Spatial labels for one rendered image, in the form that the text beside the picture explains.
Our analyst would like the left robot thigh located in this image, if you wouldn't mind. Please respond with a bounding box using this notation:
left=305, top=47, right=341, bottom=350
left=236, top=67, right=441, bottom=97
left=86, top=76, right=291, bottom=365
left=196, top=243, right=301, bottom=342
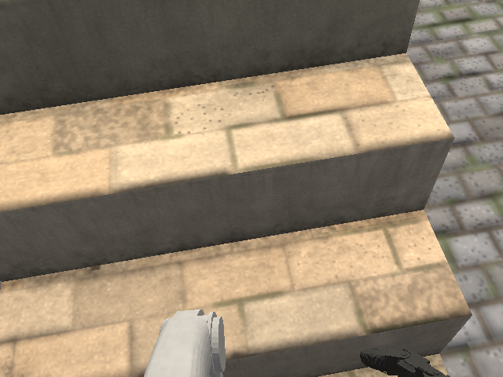
left=144, top=309, right=226, bottom=377

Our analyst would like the robot right hand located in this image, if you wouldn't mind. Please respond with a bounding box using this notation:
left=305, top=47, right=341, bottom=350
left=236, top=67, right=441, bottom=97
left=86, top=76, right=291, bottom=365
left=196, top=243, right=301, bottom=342
left=360, top=348, right=450, bottom=377

